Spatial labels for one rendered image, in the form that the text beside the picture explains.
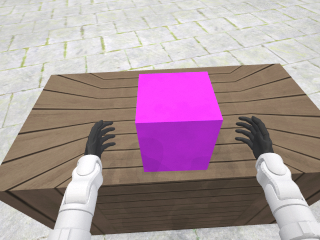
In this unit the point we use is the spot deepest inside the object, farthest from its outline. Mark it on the robot left hand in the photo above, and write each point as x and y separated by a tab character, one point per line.
94	144

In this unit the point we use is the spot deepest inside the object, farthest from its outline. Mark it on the robot right hand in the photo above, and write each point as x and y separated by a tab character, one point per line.
259	138

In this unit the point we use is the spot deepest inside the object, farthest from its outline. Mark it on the pedestal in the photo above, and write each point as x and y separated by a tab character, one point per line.
38	167

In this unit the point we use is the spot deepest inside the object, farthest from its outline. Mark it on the right robot forearm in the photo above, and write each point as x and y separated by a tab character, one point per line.
291	211

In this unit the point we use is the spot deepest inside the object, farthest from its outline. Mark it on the carton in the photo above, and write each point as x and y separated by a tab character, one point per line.
177	120

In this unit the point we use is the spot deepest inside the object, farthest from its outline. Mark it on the left robot forearm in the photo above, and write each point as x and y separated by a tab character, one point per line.
79	201

